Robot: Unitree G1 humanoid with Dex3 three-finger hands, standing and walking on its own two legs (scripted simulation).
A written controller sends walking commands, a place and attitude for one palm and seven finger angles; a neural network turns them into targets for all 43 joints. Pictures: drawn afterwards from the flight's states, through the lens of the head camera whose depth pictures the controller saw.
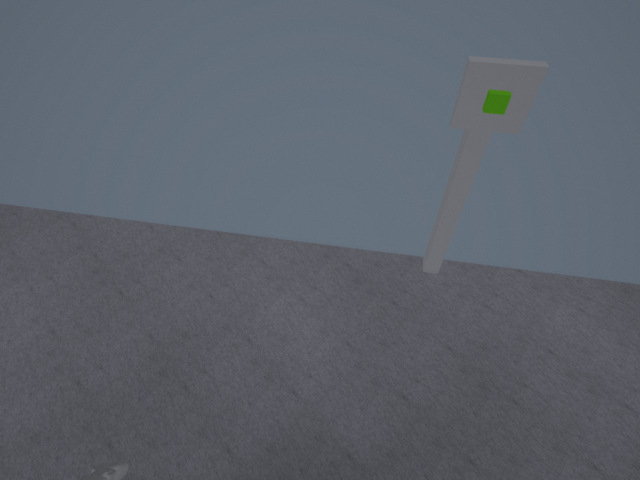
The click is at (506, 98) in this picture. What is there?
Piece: button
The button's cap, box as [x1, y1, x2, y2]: [482, 90, 511, 114]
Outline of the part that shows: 489,90 482,108 483,112 503,114 511,95 510,92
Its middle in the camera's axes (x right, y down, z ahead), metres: +0.44 -0.34 +0.97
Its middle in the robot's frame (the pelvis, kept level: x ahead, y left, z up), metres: +0.98 -0.39 -0.01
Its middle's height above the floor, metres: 0.76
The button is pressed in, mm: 0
